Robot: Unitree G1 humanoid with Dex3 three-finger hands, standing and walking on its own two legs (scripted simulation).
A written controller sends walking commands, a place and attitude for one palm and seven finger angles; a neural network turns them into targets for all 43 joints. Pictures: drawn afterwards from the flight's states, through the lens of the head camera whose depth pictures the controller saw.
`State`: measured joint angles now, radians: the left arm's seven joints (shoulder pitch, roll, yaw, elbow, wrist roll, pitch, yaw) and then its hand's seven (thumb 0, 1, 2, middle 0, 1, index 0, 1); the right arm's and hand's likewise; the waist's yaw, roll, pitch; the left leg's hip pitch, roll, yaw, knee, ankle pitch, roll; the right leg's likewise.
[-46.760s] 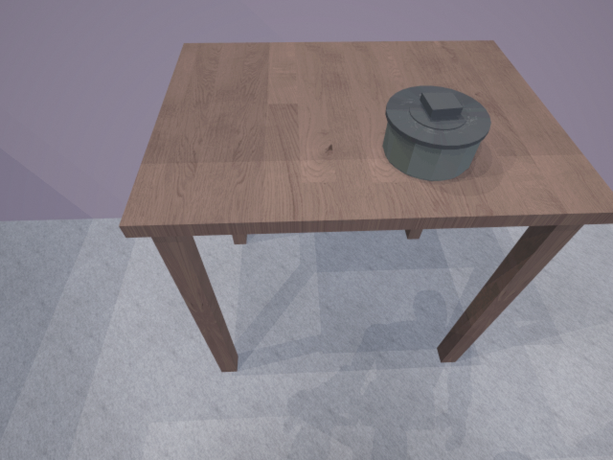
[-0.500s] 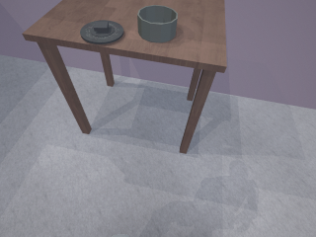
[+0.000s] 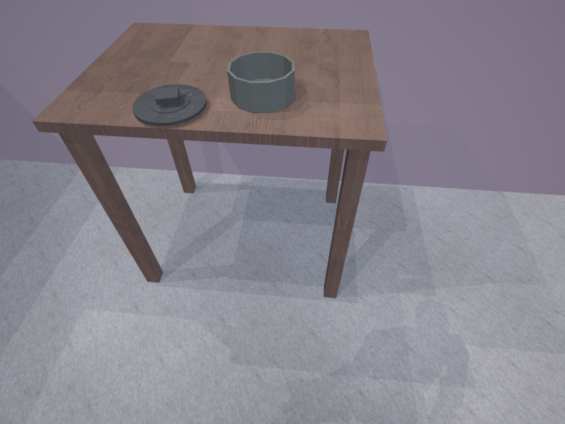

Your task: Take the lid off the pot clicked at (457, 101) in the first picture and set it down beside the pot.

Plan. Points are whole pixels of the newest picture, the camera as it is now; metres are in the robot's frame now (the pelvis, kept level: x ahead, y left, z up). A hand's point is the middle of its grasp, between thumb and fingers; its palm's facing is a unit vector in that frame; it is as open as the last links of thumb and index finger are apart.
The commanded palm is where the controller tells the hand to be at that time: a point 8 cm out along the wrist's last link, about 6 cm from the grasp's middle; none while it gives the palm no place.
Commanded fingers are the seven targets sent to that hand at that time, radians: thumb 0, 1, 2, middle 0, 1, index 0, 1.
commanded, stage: stop stepping back and stand still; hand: left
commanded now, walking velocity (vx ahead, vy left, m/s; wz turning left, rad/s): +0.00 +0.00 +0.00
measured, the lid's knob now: (167, 95) +0.80 +0.30 +0.05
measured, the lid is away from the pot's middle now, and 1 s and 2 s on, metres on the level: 0.23 0.23 0.23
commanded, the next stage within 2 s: let the arm hang, fingers relaxed in 0.06 s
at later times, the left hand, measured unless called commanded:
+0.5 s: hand out of the picture +0.01 +0.16 -0.17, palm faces +0.03 -0.98 -0.21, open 7.3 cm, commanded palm none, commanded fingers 0.00 0.90 0.90 -0.20 -0.30 -0.20 -0.30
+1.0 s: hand out of the picture +0.02 +0.15 -0.17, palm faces +0.02 -0.98 -0.21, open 7.3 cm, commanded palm none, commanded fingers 0.00 0.90 0.90 -0.20 -0.30 -0.20 -0.30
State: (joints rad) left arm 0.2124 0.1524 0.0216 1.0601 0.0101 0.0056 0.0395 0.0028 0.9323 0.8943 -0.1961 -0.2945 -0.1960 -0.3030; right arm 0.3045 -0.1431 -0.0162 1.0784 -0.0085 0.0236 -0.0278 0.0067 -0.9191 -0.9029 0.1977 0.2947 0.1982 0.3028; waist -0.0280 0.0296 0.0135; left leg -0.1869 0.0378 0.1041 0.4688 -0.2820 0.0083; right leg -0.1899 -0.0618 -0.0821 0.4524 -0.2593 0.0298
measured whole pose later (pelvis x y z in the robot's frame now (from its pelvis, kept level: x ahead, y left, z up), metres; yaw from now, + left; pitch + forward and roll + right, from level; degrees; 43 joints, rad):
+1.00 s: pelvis +0.02 -0.02 +0.00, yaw -1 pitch +0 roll +0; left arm 0.28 0.13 0.02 1.12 0.01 0.00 0.05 0.01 0.93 0.89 -0.20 -0.29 -0.20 -0.30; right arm 0.29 -0.13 -0.02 1.12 0.00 0.03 -0.04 0.00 -0.91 -0.90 0.20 0.29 0.20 0.30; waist -0.02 0.03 0.03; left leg -0.15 0.07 0.11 0.44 -0.29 -0.02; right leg -0.16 -0.03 -0.08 0.43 -0.27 0.00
